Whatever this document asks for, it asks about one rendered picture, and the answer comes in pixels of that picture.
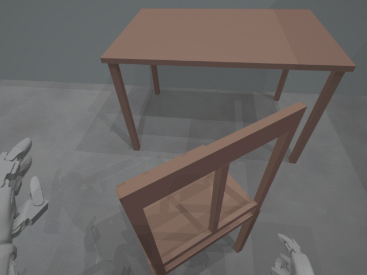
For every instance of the robot right hand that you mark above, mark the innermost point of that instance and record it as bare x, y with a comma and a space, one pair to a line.
297, 264

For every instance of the robot left hand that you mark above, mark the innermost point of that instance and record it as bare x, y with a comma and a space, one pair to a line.
13, 167

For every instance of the table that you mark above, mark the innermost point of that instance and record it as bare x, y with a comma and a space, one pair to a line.
287, 39

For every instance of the left robot forearm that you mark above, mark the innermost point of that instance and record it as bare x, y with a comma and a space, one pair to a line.
8, 253

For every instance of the chair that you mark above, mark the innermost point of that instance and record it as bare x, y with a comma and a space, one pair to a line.
183, 206

